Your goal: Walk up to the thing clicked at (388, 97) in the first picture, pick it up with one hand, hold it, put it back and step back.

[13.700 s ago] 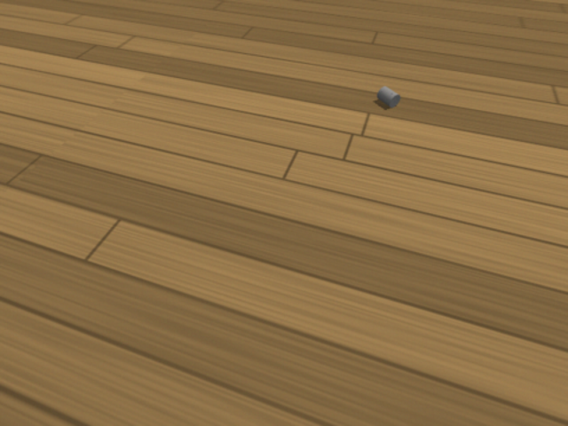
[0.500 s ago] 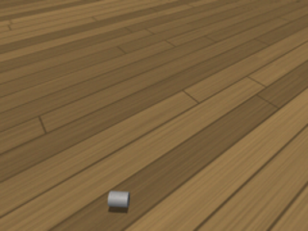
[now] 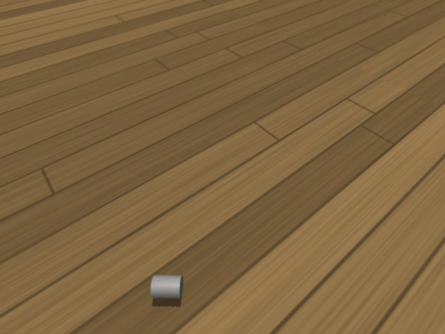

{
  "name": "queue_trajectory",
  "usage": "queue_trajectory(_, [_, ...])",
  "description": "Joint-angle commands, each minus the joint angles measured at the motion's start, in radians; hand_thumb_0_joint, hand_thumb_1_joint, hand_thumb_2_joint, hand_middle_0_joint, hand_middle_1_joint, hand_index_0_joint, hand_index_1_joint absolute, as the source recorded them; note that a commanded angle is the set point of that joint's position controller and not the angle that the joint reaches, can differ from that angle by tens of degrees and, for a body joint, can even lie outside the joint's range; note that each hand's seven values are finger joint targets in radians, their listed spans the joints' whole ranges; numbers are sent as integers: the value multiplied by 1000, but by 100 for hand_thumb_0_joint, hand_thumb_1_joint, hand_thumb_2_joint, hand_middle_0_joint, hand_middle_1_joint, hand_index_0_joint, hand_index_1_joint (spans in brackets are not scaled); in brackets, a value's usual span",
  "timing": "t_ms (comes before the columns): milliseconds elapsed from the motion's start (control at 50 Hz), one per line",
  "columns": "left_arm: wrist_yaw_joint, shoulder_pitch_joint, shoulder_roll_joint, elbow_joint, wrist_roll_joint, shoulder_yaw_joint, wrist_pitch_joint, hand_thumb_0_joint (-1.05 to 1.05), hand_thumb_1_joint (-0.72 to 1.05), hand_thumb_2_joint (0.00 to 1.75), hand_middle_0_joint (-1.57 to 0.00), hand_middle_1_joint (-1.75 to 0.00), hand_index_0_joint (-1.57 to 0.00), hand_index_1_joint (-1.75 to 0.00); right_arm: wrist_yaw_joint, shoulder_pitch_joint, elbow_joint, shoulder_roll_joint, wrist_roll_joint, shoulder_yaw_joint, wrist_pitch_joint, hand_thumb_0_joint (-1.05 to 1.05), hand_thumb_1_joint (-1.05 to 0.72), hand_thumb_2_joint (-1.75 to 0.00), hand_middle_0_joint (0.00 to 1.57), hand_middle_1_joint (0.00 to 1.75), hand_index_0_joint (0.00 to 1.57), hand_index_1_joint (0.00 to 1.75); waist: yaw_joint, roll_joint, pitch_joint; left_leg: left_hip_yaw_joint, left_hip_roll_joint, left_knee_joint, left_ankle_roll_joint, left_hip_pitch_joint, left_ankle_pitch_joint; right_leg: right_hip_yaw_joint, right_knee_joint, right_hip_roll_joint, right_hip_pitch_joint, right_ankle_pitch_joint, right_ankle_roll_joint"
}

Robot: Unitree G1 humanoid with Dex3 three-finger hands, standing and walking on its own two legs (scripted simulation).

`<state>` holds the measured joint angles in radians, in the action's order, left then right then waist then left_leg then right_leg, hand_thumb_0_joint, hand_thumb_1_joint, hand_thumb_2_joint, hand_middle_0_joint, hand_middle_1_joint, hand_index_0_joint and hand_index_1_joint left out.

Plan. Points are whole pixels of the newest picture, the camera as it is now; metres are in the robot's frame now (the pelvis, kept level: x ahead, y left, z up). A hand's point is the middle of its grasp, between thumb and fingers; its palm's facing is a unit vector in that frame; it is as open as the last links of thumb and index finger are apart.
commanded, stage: walk up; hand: left
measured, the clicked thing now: (167, 286) +0.44 +0.25 -0.72
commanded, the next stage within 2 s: stand in 1.60 s
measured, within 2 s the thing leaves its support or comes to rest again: neither
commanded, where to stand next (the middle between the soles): +0.06 +0.00 m, yaw +2 degrees
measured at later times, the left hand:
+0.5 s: hand out of the picture +0.07 +0.28 -0.16, palm faces -0.04 -0.94 -0.34, open 7.4 cm
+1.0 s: hand out of the picture +0.10 +0.24 -0.14, palm faces -0.02 -0.94 -0.34, open 7.4 cm
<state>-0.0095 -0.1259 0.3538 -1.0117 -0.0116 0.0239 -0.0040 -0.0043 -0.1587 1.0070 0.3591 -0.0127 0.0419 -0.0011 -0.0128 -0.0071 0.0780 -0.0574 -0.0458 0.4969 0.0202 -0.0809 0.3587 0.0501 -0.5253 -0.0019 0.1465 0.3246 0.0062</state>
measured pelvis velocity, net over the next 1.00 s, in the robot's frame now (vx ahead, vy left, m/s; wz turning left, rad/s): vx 0.01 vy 0.00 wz -0.02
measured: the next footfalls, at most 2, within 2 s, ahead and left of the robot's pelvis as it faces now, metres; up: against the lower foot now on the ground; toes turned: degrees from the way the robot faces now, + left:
none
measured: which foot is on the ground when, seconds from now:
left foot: down 0.00-1.00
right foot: down 0.00-1.00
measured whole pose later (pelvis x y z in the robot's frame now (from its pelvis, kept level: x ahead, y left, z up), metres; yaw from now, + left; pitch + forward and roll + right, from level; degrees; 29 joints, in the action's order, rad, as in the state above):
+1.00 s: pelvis +0.01 +0.00 +0.01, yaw -1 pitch -3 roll +0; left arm -0.01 -0.09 0.33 -1.12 -0.02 0.02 -0.01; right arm 0.00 -0.11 1.09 0.35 0.00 0.01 -0.02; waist 0.00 -0.02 0.05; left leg -0.01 -0.03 0.34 0.02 -0.08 0.21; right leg 0.01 -0.33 -0.01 0.08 0.20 -0.01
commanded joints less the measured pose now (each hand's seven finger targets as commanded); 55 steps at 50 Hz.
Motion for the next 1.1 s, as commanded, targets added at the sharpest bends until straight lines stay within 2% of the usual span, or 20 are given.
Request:
queue_trajectory(0, [19, 52, 215, 85, 9, 48, -21, 0, 90, 90, -20, -30, -20, -30, 12, -16, -59, 222, 0, 53, -31, 0, -90, -90, 20, 30, 20, 30, -8, 1, -101, 71, -83, -75, -81, 61, -435, 45, -2, 70, 12, -442, -86])
queue_trajectory(100, [15, 41, 198, 81, 5, 43, -21, 0, 90, 90, -20, -30, -20, -30, 13, 8, -75, 250, 4, 64, -24, 0, -90, -90, 20, 30, 20, 30, 4, -67, -60, 109, -140, -89, -135, 53, -421, -10, -23, 30, 60, -323, -59])
queue_trajectory(160, [15, -15, 228, 74, 1, 53, -28, 0, 90, 90, -20, -30, -20, -30, 13, 41, -98, 224, 7, 57, -20, 0, -90, -90, 20, 30, 20, 30, 27, -12, -99, 28, -71, 9, -85, -58, -358, 63, 23, 82, -90, -444, -97])
queue_trajectory(180, [18, -48, 256, 70, 4, 61, -31, 0, 90, 90, -20, -30, -20, -30, 13, 52, -106, 204, 9, 49, -19, 0, -90, -90, 20, 30, 20, 30, 45, 40, -110, -10, -26, 88, -60, -119, -307, 142, 57, 134, -140, -465, -137])
queue_trajectory(200, [21, -68, 291, 68, 4, 70, -31, 0, 90, 90, -20, -30, -20, -30, 12, 58, -113, 178, 7, 42, -17, 0, -90, -90, 20, 30, 20, 30, 59, 100, -110, -12, 23, 181, -42, -164, -180, 256, 106, 209, -146, -444, -204])
queue_trajectory(220, [23, -63, 301, 78, 1, 72, -33, 0, 90, 90, -20, -30, -20, -30, 11, 62, -120, 158, 6, 36, -13, 0, -90, -90, 20, 30, 20, 30, 62, 155, -86, 8, 57, 230, -40, -219, 144, 336, 146, 281, -138, -458, -266])
queue_trajectory(240, [22, -73, 299, 82, -10, 71, -33, 0, 90, 90, -20, -30, -20, -30, 9, 80, -127, 164, 3, 35, -13, 0, -90, -90, 20, 30, 20, 30, 69, 165, -54, 45, 53, 272, -50, -260, 309, 365, 173, 314, -106, -462, -297])
queue_trajectory(260, [23, -51, 303, 91, -14, 73, -34, 0, 90, 90, -20, -30, -20, -30, 5, 67, -130, 171, 4, 35, -13, 0, -90, -90, 20, 30, 20, 30, 58, 176, -29, 77, 34, 296, -53, -278, 333, 356, 187, 315, -80, -423, -297])
queue_trajectory(300, [24, 10, 273, 112, -16, 61, -30, 0, 90, 90, -20, -30, -20, -30, 2, 10, -108, 177, 8, 38, -22, 0, -90, -90, 20, 30, 20, 30, 16, 187, -24, 87, 10, 147, -53, -230, 179, 270, 170, 262, -61, -432, -236])
queue_trajectory(340, [21, 102, 242, 133, -2, 45, -18, 0, 90, 90, -20, -30, -20, -30, 5, -97, -60, 177, -4, 50, -35, 0, -90, -90, 20, 30, 20, 30, -61, 130, -66, 86, 0, -166, -46, 7, -163, 126, 80, 171, 73, -414, -122])
queue_trajectory(360, [17, 128, 194, 145, 14, 37, -12, 0, 90, 90, -20, -30, -20, -30, 11, -143, -32, 232, -19, 69, -42, 0, -90, -90, 20, 30, 20, 30, -70, -3, -86, 242, -100, -254, -75, 103, -317, 53, -73, 62, 165, -298, -46])
queue_trajectory(380, [16, 82, 150, 134, 22, 27, -1, 0, 90, 90, -20, -30, -20, -30, 16, -95, -48, 271, -26, 75, -51, 0, -90, -90, 20, 30, 20, 30, -32, -96, -75, 410, -232, -301, -138, 136, -341, 27, -128, -37, 261, 41, -10])
queue_trajectory(400, [24, 37, 198, 104, 14, 42, 9, 0, 90, 90, -20, -30, -20, -30, 13, -45, -67, 301, -17, 75, -55, 0, -90, -90, 20, 30, 20, 30, -18, -87, -86, 427, -306, -263, -233, -3, -245, 53, -202, 0, 153, 238, -16])
queue_trajectory(420, [22, 8, 209, 81, 14, 45, 7, 0, 90, 90, -20, -30, -20, -30, 11, 14, -76, 287, -15, 74, -56, 0, -90, -90, 20, 30, 20, 30, 12, -100, -45, 403, -303, -263, -254, -79, -216, 47, -238, 17, 112, 256, -21])
queue_trajectory(480, [12, -10, 192, 39, 16, 47, -5, 0, 90, 90, -20, -30, -20, -30, 15, 80, -85, 235, -17, 46, -59, 0, -90, -90, 20, 30, 20, 30, 35, -175, -26, 241, -197, -211, -174, -44, -355, 15, -83, 39, 94, 139, -26])
queue_trajectory(540, [14, -35, 185, 5, 4, 48, -17, 0, 90, 90, -20, -30, -20, -30, 13, 67, -70, 228, 7, 37, -42, 0, -90, -90, 20, 30, 20, 30, 40, -123, -85, 155, -125, -102, -99, -12, -526, -10, 186, 25, -50, -171, -29])
queue_trajectory(580, [18, -10, 220, 0, 0, 47, -21, 0, 90, 90, -20, -30, -20, -30, 14, 52, -67, 195, 25, 29, -31, 0, -90, -90, 20, 30, 20, 30, 17, -48, -123, 137, -73, -116, -55, -72, -337, 68, 181, 95, -122, -329, -52])
queue_trajectory(620, [9, 64, 227, 14, 0, 37, -17, 0, 90, 90, -20, -30, -20, -30, 15, 47, -40, 190, 12, 28, -26, 0, -90, -90, 20, 30, 20, 30, -1, 13, -72, 134, -53, -195, -49, -46, -73, 94, 183, 118, -14, -166, -58])
queue_trajectory(800, [12, 64, 205, -35, 5, 38, -29, 0, 90, 90, -20, -30, -20, -30, 13, 64, 16, 200, 10, 18, -39, 0, -90, -90, 20, 30, 20, 30, 10, 42, -109, 121, -72, -184, -48, 29, -336, 63, 227, 114, -57, -350, -43])
queue_trajectory(1080, [14, 89, 200, -53, -1, 43, -28, 0, 90, 90, -20, -30, -20, -30, 16, 80, 31, 200, 5, 13, -37, 0, -90, -90, 20, 30, 20, 30, 9, 5, -107, 112, -83, -201, -45, 20, -348, 52, 243, 115, -75, -362, -41])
